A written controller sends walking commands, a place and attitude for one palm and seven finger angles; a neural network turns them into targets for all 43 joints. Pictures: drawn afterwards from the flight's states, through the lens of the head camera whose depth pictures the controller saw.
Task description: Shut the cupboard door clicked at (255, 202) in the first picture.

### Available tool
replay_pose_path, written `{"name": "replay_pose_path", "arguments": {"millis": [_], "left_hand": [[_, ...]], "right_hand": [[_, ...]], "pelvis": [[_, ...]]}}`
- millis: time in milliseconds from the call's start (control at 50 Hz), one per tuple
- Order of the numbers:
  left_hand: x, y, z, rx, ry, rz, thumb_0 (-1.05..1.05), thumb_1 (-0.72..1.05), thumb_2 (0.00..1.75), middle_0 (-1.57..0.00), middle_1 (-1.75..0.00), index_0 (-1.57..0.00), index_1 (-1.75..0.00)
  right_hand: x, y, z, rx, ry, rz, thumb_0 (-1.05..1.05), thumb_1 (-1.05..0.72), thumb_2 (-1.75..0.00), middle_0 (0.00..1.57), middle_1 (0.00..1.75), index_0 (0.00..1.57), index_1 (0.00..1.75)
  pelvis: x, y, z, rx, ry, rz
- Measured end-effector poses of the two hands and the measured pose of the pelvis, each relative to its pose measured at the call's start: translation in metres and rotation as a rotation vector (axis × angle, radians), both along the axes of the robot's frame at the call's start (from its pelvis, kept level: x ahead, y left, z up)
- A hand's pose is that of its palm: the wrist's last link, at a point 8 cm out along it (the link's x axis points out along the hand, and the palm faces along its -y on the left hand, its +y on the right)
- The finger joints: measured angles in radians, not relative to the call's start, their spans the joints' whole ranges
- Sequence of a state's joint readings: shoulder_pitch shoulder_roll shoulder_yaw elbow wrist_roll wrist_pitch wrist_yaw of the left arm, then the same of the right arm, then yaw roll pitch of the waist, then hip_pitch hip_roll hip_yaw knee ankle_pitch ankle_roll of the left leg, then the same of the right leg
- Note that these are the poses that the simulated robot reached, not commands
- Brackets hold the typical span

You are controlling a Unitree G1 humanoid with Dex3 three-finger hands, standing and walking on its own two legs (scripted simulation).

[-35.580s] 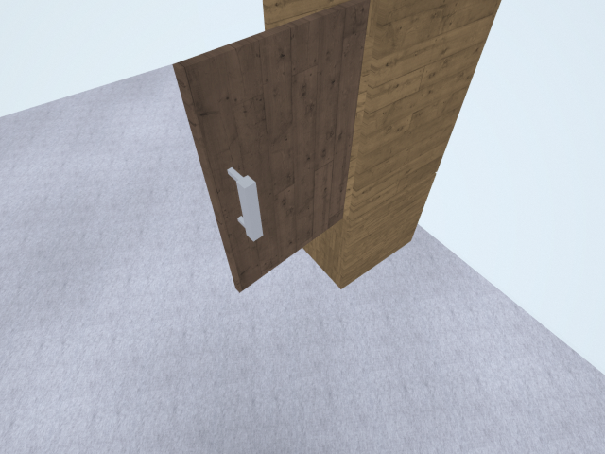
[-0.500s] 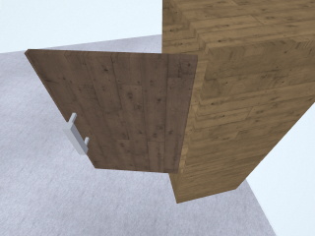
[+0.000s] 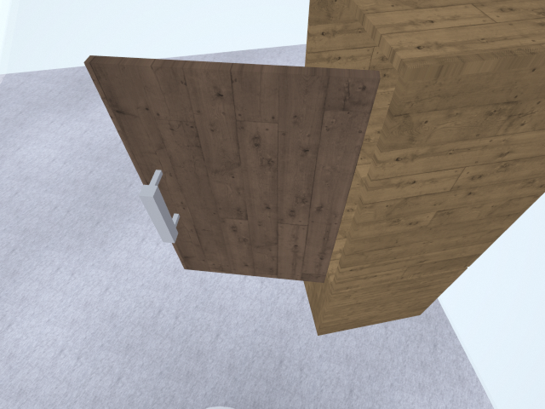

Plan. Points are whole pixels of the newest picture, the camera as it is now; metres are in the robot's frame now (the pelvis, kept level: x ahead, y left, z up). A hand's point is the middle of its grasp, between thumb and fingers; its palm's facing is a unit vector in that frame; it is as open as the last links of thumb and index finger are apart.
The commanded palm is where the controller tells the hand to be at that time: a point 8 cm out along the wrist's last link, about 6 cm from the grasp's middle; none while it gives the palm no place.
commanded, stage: shuffle to correct the standing spot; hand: left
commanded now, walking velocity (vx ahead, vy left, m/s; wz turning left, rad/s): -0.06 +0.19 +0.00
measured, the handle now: (164, 207) +0.44 +0.25 -0.02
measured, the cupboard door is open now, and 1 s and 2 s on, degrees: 73 73 73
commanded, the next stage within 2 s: come to a stop and stand still in 0.04 s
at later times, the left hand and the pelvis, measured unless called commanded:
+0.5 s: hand out of the picture -0.02 +0.24 -0.17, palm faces -0.01 -0.98 -0.22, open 7.4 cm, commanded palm none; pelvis -0.03 +0.07 +0.00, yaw -1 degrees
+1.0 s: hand out of the picture -0.02 +0.24 -0.18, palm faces +0.00 -0.98 -0.18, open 7.4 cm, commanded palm none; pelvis +0.00 +0.08 +0.00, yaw -2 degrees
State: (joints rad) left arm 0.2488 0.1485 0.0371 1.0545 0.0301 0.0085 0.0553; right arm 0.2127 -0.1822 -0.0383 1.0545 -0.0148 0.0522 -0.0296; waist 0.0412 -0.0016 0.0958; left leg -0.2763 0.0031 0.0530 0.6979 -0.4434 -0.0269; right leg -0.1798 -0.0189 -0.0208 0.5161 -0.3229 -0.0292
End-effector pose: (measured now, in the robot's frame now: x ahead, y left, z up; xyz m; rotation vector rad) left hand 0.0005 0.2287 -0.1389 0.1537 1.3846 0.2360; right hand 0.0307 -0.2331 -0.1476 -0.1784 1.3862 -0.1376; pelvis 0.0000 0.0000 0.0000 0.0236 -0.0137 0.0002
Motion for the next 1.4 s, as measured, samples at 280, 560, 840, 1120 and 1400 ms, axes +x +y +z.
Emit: {"name": "replay_pose_path", "arguments": {"millis": [280,560,840,1120,1400], "left_hand": [[-0.005,0.093,-0.007,0.041,-0.041,-0.024,0.00,0.91,0.90,-0.20,-0.30,-0.20,-0.30],[-0.032,0.047,-0.004,-0.074,0.017,-0.077,0.00,0.91,0.90,-0.20,-0.30,-0.20,-0.30],[-0.034,0.040,-0.015,-0.138,0.105,-0.048,0.00,0.91,0.90,-0.21,-0.30,-0.20,-0.30],[-0.018,0.069,-0.004,-0.058,0.062,-0.064,0.00,0.91,0.90,-0.20,-0.30,-0.19,-0.30],[-0.006,0.091,-0.009,-0.038,-0.040,-0.118,0.00,0.92,0.90,-0.20,-0.30,-0.20,-0.30]], "right_hand": [[-0.020,0.069,0.002,0.001,-0.077,0.028,0.01,-0.91,-0.90,0.20,0.30,0.20,0.29],[-0.066,0.077,-0.001,0.032,0.017,-0.066,0.01,-0.92,-0.90,0.20,0.30,0.20,0.29],[-0.067,0.104,0.005,0.013,0.092,-0.076,0.02,-0.92,-0.90,0.20,0.30,0.20,0.29],[-0.061,0.109,0.001,0.036,0.077,-0.070,0.02,-0.93,-0.90,0.20,0.30,0.20,0.29],[-0.042,0.108,-0.003,0.004,-0.084,-0.056,0.02,-0.93,-0.90,0.20,0.30,0.20,0.29]], "pelvis": [[-0.037,0.064,-0.008,0.004,0.010,0.001],[-0.025,0.065,-0.001,-0.018,0.018,-0.028],[-0.007,0.077,0.001,-0.012,0.006,-0.036],[-0.005,0.084,0.003,0.001,0.001,-0.036],[-0.018,0.103,-0.007,-0.031,-0.004,-0.046]]}}
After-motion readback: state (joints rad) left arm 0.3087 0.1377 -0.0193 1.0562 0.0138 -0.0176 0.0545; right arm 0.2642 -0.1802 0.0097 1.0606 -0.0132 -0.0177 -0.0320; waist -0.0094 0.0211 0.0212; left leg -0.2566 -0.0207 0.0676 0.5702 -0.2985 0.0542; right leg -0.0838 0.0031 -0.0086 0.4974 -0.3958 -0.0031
